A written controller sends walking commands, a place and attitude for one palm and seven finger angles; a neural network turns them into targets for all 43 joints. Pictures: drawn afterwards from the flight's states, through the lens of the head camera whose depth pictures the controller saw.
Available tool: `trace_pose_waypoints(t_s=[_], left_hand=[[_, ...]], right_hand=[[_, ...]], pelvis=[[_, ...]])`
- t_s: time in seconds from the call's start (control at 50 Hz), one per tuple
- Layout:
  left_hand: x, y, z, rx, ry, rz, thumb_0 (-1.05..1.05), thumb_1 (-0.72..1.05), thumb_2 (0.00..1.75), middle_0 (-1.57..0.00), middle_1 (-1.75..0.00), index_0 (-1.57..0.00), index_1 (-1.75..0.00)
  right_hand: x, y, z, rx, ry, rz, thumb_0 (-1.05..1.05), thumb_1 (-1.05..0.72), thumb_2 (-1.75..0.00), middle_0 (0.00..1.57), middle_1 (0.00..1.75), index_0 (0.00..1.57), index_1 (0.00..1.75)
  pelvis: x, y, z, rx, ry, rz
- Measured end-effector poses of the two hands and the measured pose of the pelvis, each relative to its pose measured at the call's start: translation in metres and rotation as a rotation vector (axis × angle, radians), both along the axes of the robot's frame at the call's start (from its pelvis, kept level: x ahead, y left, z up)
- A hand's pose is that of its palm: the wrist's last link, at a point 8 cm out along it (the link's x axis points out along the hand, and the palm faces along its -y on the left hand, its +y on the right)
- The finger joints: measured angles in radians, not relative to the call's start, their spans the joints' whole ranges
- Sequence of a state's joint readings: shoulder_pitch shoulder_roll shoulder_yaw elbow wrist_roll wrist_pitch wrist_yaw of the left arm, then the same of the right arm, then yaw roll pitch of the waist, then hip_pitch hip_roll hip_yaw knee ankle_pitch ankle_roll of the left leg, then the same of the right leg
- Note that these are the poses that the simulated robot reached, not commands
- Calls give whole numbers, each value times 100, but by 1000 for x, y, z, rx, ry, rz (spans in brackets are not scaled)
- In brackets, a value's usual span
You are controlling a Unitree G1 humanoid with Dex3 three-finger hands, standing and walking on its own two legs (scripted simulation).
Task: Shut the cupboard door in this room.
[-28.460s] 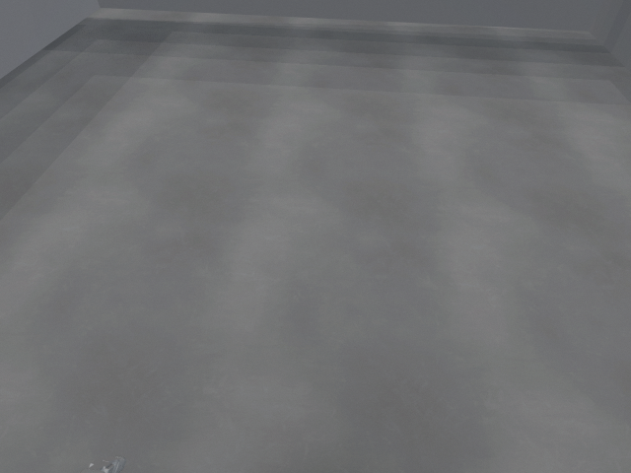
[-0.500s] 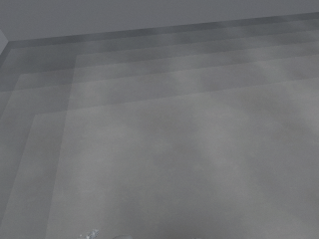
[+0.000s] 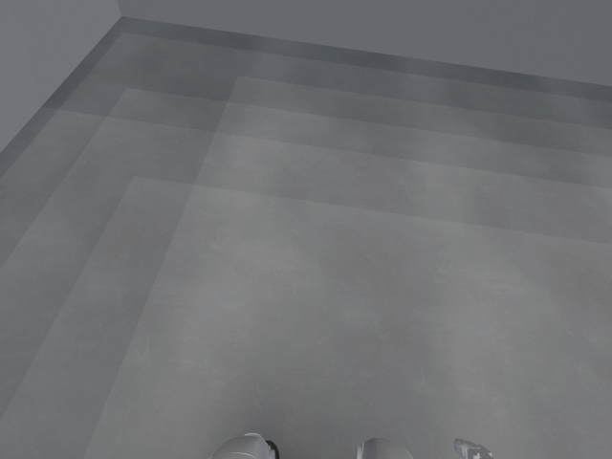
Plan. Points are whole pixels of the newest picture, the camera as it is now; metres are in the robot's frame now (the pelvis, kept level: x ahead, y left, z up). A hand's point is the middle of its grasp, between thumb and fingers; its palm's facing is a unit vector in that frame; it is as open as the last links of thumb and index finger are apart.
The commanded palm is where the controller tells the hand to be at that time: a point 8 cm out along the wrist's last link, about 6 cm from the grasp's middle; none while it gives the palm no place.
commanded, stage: walk to a spot facing it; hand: left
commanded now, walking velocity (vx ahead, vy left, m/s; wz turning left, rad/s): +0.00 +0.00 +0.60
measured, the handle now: out of the picture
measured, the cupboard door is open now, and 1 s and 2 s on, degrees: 78 78 78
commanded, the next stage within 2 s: none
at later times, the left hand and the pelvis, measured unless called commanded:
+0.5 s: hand out of the picture +0.09 +0.15 -0.14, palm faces +0.27 -0.92 -0.27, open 7.4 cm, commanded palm none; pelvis +0.03 -0.06 +0.01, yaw +18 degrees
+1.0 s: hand out of the picture -0.06 +0.20 -0.16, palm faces +0.60 -0.75 -0.28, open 7.4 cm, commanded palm none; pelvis +0.03 -0.03 +0.01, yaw +36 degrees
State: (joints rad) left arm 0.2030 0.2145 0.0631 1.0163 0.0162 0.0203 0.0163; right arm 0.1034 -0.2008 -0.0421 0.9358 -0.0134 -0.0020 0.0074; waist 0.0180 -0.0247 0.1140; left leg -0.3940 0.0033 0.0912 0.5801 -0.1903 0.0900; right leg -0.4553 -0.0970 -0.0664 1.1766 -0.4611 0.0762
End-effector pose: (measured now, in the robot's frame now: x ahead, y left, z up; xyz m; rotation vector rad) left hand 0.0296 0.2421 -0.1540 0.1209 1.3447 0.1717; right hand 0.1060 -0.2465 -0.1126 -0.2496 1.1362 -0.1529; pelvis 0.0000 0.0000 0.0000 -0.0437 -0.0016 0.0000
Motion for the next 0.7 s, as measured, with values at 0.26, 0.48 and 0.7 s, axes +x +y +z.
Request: trace_pose_waypoints(t_s=[0.26,0.48,0.7], left_hand=[[86,3,38,82,-231,42,0,91,90,-20,-29,-20,-30],[46,-45,48,128,-223,154,0,91,90,-20,-29,-20,-30],[-54,-57,34,94,-63,375,0,91,90,-20,-30,-20,-30]], right_hand=[[-2,-8,-6,52,109,27,0,-91,-90,20,30,20,30],[25,-64,-24,39,178,122,1,-91,-90,20,30,20,29],[104,-28,-15,-1,154,373,1,-91,-90,19,30,19,29]], pelvis=[[23,-21,9,8,38,145],[30,-63,5,46,29,295],[31,-58,7,72,27,460]])
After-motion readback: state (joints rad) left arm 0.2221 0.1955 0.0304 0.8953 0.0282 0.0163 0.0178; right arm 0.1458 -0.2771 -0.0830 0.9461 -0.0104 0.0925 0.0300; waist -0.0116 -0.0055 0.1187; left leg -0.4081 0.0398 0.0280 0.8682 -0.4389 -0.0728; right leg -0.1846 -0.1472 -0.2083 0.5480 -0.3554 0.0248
